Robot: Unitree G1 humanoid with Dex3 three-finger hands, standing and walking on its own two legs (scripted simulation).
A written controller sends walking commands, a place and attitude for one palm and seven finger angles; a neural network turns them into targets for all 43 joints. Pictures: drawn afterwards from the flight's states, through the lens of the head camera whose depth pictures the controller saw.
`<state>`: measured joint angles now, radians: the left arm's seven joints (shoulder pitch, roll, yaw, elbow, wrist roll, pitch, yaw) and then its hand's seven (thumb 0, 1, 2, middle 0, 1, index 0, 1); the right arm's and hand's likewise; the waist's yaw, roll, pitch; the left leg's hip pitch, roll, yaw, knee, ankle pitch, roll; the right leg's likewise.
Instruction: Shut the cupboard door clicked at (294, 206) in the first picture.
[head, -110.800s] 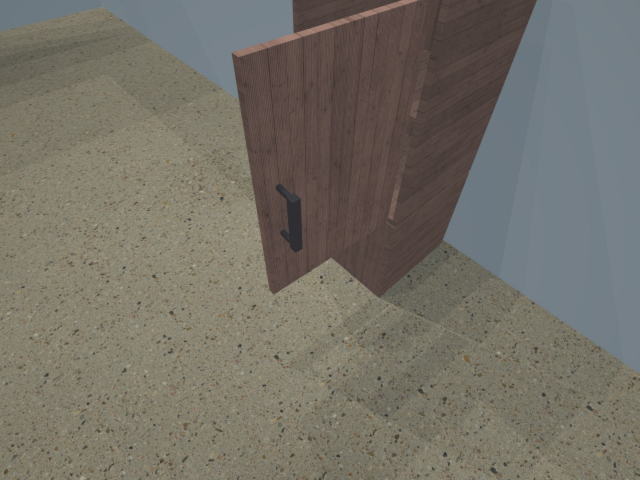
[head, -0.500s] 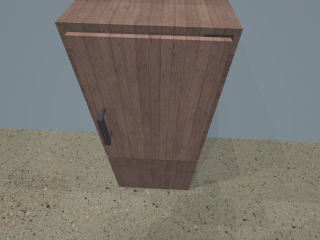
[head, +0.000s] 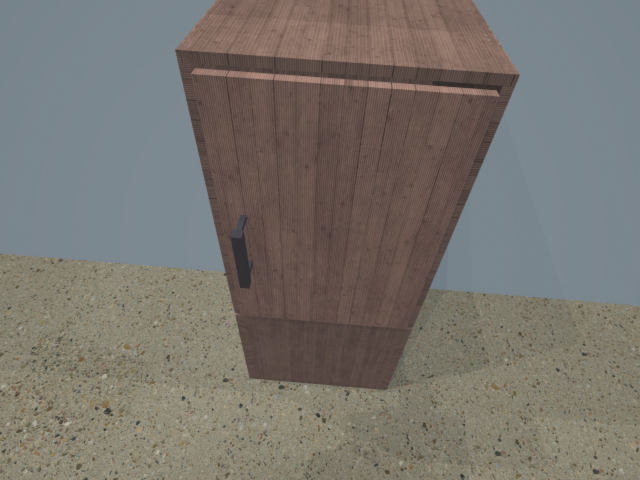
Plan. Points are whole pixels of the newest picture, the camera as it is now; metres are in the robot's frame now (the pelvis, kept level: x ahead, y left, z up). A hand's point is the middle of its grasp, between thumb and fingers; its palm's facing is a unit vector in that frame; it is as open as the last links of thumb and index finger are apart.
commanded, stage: shuffle to correct the standing spot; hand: left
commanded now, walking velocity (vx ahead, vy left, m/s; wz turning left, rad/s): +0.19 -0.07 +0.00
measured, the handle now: (243, 252) +0.51 +0.17 -0.08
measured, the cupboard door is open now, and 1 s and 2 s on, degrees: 0 0 0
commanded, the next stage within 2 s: come to a stop and stand still in 0.20 s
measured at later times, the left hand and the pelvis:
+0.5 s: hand out of the picture +0.01 +0.13 -0.19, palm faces +0.06 -0.99 -0.12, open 7.3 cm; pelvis +0.07 -0.01 -0.01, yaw +0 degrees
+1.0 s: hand out of the picture +0.07 +0.16 -0.19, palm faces +0.02 -0.98 -0.19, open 7.3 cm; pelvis +0.02 -0.02 -0.01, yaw -1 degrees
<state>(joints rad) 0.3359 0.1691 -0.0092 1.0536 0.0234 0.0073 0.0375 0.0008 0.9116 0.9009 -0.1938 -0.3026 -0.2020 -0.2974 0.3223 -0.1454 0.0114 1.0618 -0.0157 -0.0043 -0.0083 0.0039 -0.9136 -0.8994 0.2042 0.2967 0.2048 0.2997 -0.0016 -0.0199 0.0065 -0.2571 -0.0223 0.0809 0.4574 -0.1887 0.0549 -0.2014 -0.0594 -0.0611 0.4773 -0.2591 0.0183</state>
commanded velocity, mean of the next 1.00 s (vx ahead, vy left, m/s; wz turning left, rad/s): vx -0.01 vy -0.01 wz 0.00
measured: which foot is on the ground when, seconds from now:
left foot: down 0.00-1.00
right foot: down 0.00-1.00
